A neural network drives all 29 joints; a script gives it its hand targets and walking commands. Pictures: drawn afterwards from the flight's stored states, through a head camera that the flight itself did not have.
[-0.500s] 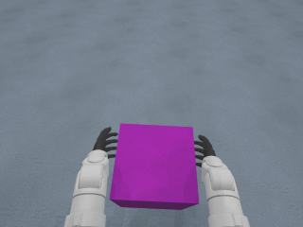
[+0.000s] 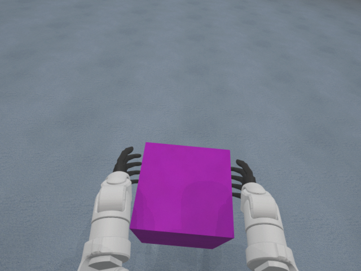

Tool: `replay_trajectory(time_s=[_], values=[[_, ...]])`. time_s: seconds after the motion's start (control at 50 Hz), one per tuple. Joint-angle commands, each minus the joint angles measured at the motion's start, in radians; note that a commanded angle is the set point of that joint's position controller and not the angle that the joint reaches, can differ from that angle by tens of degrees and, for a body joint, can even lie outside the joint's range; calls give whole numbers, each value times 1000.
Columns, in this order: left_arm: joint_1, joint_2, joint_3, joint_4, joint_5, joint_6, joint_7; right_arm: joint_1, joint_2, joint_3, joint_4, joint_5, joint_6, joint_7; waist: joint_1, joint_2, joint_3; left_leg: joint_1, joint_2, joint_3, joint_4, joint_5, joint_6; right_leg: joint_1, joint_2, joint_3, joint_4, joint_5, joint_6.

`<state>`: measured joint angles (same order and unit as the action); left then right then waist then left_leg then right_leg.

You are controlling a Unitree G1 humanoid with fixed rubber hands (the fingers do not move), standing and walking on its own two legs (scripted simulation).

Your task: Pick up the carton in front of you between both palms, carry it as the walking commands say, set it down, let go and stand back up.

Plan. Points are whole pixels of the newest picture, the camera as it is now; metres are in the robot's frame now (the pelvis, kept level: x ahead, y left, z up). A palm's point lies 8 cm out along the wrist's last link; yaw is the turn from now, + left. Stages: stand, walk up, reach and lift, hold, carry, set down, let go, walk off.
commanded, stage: set down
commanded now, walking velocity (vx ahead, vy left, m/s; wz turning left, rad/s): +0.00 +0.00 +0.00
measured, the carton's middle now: (182, 200) +0.32 +0.00 -0.07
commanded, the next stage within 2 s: none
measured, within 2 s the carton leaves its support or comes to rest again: neither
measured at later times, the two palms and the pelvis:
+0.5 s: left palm (132, 205) +0.33 +0.15 -0.14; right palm (226, 207) +0.35 -0.14 -0.15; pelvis -0.03 -0.02 -0.07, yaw +1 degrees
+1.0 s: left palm (135, 217) +0.36 +0.15 -0.27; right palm (213, 210) +0.41 -0.13 -0.29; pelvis -0.05 -0.04 -0.20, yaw +0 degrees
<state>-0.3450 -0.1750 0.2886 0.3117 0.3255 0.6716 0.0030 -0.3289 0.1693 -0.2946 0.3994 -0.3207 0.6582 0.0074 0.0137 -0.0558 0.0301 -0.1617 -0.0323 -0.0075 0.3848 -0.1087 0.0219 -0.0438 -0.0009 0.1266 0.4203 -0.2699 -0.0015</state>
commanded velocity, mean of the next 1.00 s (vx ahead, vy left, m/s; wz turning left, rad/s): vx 0.00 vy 0.00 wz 0.00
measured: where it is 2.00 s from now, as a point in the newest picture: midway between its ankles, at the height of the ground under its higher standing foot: outside the picture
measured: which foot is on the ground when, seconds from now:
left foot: down 0.00-1.00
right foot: down 0.00-1.00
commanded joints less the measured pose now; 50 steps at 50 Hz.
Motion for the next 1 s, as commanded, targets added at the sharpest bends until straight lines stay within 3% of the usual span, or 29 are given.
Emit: replay_trajectory(time_s=[0.0, 0.06, 0.12, 0.18, 0.24, 0.3, 0.36, 0.48, 0.52, 0.56, 0.62, 0.68, 0.8, 0.98], values=[[-517, -1003, -484, 131, -235, -26, -262, -696, 867, 438, 6, 220, -92, 289, -11, 90, -202, 350, -4, -117, -47, -215, -45, -355, 88, -36, -84, -131, -58], [-583, -969, -347, 239, -172, -52, -240, -772, 827, 320, 123, 146, -131, 290, 3, 86, -176, 306, 1, -130, -31, -278, -38, -402, 89, -36, -36, -161, -60], [-602, -900, -195, 329, -89, -84, -201, -808, 759, 192, 218, 61, -172, 270, 18, 78, -146, 245, -4, -128, 17, -262, -33, -476, 91, -40, 16, -168, -62], [-566, -818, -70, 379, -10, -139, -164, -791, 661, 96, 270, -14, -225, 242, 26, 70, -132, 156, -20, -115, 86, -177, -32, -572, 98, -45, 66, -142, -60], [-516, -745, -24, 387, 30, -226, -140, -729, 579, 64, 289, -43, -303, 221, 27, 52, -192, 45, -36, -92, 175, -15, -37, -666, 107, -49, 125, -70, -51], [-519, -750, -90, 364, 10, -342, -135, -708, 582, 113, 278, -15, -410, 214, 17, 46, -321, -27, -49, -80, 274, 154, -42, -760, 124, -57, 197, 0, -39], [-583, -803, -202, 351, -31, -451, -129, -770, 637, 228, 263, 52, -514, 204, 10, 55, -516, -65, -61, -73, 392, 253, -48, -868, 139, -68, 286, 37, -25], [-680, -917, -456, 249, -127, -543, -124, -919, 759, 534, 121, 212, -601, 182, 45, 10, -1090, -119, -75, -49, 634, 444, -39, -1006, 167, -90, 488, 206, 26], [-682, -913, -500, 219, -147, -533, -125, -934, 774, 577, 96, 246, -589, 173, 58, 3, -1195, -204, -82, -31, 686, 430, -44, -1030, 165, -89, 540, 237, 35], [-671, -906, -506, 223, -147, -512, -134, -931, 785, 591, 109, 262, -565, 171, 74, -4, -1189, -348, -92, -8, 713, 327, -53, -1049, 164, -86, 577, 210, 42], [-681, -895, -458, 275, -130, -470, -155, -947, 803, 569, 173, 254, -518, 180, 94, -19, -1072, -575, -100, 26, 743, 125, -55, -1098, 163, -80, 601, 79, 43], [-715, -892, -401, 333, -118, -434, -171, -980, 803, 526, 237, 236, -483, 184, 99, -26, -990, -714, -100, 41, 779, 17, -51, -1175, 161, -82, 625, -28, 39], [-797, -900, -333, 392, -128, -426, -165, -1058, 771, 457, 304, 224, -486, 176, 88, -17, -1013, -847, -104, 41, 869, 19, -61, -1307, 169, -98, 727, -37, 28], [-886, -875, -312, 385, -156, -463, -107, -1158, 687, 449, 328, 245, -526, 164, 90, -2, -1124, -951, -107, 40, 1016, 50, -87, -1472, 185, -130, 908, -35, 17]])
